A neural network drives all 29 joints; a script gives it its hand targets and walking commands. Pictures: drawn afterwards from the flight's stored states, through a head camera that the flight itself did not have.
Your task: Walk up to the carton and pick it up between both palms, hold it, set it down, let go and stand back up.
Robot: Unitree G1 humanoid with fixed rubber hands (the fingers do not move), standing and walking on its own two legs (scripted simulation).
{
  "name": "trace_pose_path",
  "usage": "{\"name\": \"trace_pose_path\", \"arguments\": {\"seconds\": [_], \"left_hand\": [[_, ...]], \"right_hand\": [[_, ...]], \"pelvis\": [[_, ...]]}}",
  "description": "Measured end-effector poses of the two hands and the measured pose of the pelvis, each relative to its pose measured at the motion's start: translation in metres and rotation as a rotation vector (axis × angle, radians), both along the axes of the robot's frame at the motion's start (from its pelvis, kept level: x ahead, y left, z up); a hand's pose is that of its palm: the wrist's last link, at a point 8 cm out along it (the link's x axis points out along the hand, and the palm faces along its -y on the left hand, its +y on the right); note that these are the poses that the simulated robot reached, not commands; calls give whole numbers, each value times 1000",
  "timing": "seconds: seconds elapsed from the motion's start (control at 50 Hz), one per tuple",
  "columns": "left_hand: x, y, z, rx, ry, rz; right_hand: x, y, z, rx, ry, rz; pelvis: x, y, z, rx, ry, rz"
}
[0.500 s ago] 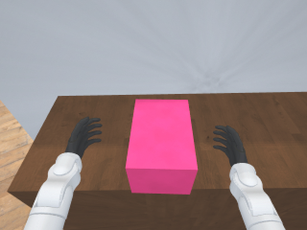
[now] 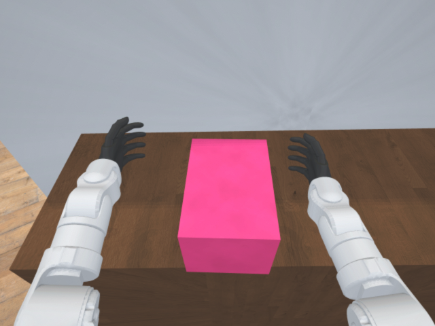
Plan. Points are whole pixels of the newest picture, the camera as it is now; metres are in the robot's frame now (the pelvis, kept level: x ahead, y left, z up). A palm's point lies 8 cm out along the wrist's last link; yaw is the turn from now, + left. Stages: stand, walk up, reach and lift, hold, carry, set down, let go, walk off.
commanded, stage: reach and lift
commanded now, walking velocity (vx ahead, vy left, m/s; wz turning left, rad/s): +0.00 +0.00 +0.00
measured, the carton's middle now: (228, 202) +0.41 +0.00 -0.04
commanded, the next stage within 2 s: none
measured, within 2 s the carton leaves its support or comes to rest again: neither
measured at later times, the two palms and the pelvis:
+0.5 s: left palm (117, 169) +0.41 +0.23 +0.07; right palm (308, 183) +0.39 -0.16 +0.04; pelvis +0.01 +0.00 +0.00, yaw +0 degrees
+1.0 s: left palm (136, 187) +0.42 +0.21 +0.00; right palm (296, 200) +0.39 -0.15 -0.02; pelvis +0.01 +0.02 -0.01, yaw -1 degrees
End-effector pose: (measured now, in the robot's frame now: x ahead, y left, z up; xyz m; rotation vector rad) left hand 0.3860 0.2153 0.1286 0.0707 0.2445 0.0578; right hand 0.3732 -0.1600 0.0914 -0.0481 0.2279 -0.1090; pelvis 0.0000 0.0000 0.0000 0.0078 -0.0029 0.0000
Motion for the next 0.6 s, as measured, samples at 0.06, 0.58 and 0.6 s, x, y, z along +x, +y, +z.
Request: {"name": "trace_pose_path", "arguments": {"seconds": [0.06,0.58,0.6], "left_hand": [[8,0,4,-2,1,6],[22,11,-78,17,-18,50],[21,11,-85,18,-13,46]], "right_hand": [[8,2,3,-2,10,-1],[17,2,-64,-21,63,0],[16,3,-68,-23,66,2]], "pelvis": [[0,0,0,0,1,0],[7,8,-4,-16,194,-3],[7,9,-5,-17,209,-3]]}}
